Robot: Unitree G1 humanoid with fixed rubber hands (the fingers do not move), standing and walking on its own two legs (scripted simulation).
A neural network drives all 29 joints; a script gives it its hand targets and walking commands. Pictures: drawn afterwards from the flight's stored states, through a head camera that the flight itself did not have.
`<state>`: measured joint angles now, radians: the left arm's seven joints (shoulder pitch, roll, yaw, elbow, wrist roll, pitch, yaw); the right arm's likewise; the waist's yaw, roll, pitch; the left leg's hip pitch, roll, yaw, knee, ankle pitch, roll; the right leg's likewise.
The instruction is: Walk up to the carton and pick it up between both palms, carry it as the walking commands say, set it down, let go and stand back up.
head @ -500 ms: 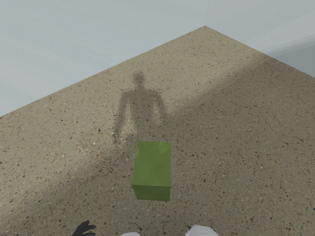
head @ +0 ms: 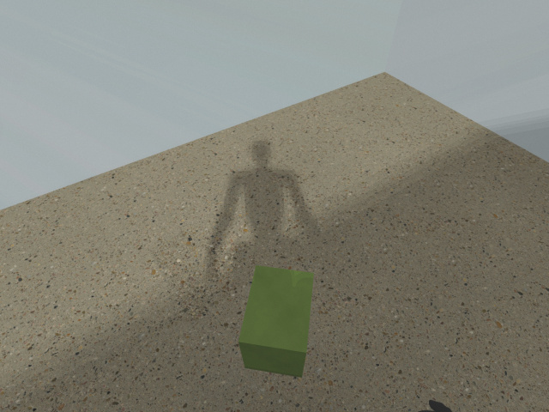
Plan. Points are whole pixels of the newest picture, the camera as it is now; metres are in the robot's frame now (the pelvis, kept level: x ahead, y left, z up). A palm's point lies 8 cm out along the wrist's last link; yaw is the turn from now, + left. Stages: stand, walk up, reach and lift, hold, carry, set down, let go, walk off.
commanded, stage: walk up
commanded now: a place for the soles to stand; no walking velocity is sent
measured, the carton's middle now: (278, 321) +0.51 +0.01 -0.64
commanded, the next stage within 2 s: none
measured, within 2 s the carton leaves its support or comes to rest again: neither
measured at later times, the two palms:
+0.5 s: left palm out of the picture +0.07 +0.37 -0.13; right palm out of the picture +0.05 -0.16 -0.13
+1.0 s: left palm (82, 390) +0.19 +0.33 -0.12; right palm out of the picture +0.04 -0.17 -0.13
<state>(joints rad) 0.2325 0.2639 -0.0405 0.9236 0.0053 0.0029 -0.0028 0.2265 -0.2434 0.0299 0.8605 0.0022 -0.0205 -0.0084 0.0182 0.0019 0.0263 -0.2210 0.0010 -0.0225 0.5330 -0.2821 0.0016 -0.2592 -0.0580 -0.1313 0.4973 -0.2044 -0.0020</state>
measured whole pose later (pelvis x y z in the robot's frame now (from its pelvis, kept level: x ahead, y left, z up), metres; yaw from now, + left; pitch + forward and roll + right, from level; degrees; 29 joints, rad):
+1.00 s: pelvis +0.04 +0.11 -0.01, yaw -16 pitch -1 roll +2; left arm 0.29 0.27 0.00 0.78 0.02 0.00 0.02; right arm 0.22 -0.29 0.03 0.86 -0.03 0.04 0.00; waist -0.02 -0.01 0.04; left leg -0.21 0.11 0.28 0.61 -0.36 -0.01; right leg -0.32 0.06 0.14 0.67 -0.32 -0.02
